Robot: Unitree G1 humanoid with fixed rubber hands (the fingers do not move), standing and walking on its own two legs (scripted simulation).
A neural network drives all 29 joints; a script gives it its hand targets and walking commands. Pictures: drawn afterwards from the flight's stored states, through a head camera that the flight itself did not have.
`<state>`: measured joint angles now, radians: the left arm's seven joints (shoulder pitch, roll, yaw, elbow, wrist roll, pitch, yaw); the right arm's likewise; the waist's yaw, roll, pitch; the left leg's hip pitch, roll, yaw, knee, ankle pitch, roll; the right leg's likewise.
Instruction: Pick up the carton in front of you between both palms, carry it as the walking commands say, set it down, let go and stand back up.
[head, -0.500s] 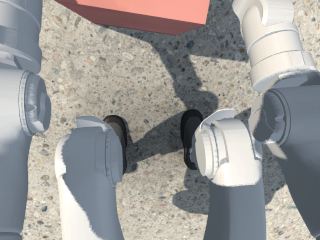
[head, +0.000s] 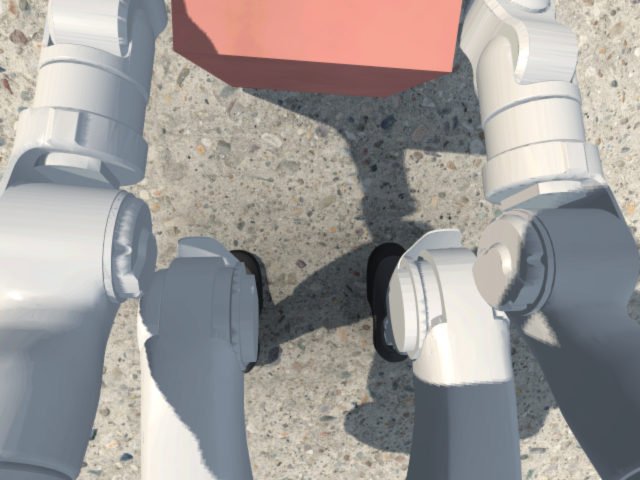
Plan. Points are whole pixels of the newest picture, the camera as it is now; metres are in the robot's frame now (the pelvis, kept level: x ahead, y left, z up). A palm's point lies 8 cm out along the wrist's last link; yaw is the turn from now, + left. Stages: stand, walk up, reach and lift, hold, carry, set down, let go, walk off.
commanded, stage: reach and lift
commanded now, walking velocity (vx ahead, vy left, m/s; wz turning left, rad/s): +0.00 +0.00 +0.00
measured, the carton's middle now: out of the picture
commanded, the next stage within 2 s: none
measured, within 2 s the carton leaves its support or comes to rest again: neither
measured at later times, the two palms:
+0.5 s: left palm out of the picture +0.50 +0.17 +0.05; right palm out of the picture +0.50 -0.13 +0.05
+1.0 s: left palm out of the picture +0.45 +0.16 +0.20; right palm out of the picture +0.46 -0.14 +0.20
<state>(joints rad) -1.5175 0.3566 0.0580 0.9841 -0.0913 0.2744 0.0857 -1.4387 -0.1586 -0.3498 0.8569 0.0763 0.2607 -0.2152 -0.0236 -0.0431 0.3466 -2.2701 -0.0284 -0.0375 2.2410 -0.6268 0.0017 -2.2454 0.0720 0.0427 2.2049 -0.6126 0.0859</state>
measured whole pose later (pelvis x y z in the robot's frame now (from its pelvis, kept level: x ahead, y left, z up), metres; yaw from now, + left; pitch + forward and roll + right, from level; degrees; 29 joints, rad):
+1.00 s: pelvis +0.02 -0.01 +0.23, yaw +3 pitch +36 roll -1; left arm -0.82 -0.05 0.41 0.64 0.26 0.42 -0.01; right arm -0.78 0.11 -0.50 0.58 -0.22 0.39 -0.05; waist -0.01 -0.02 -0.23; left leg -1.57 -0.04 -0.06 1.41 -0.46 -0.02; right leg -1.55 0.05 0.07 1.40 -0.47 0.04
